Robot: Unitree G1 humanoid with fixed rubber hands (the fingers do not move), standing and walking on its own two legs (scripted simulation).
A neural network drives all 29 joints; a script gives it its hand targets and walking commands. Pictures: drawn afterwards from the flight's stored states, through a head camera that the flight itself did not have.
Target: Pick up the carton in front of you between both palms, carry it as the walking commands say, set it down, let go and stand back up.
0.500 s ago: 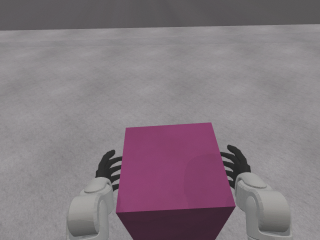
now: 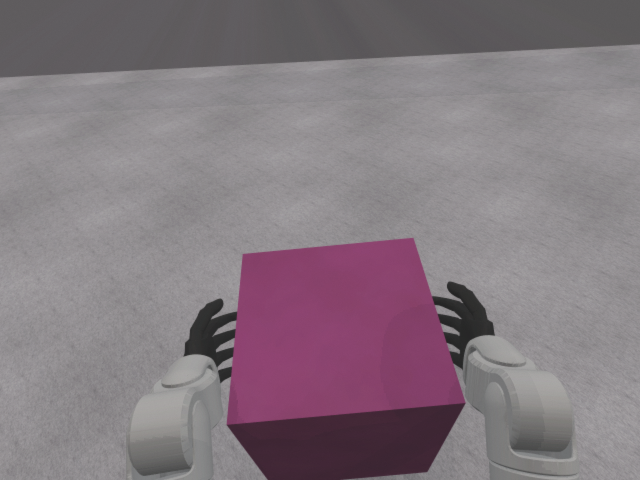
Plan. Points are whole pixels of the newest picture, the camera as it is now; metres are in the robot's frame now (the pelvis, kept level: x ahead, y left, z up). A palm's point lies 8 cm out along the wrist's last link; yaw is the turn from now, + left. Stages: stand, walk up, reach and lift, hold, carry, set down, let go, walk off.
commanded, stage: carry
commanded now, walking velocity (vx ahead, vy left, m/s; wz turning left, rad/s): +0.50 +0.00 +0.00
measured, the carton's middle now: (339, 368) +0.29 +0.00 +0.02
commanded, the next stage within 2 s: none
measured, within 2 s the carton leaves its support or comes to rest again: neither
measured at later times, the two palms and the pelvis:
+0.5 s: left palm (243, 193) +0.58 +0.15 +0.10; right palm (419, 181) +0.57 -0.15 +0.11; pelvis +0.31 +0.00 +0.00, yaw -1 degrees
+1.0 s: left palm (266, 150) +0.71 +0.11 +0.11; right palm (421, 142) +0.71 -0.18 +0.11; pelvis +0.44 -0.03 +0.02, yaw -1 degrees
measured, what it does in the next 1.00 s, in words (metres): walks ahead: left foot, then right foot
